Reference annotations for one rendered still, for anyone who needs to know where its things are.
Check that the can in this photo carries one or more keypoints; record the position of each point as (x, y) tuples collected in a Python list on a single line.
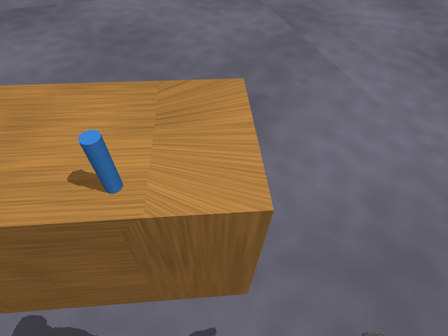
[(97, 153)]

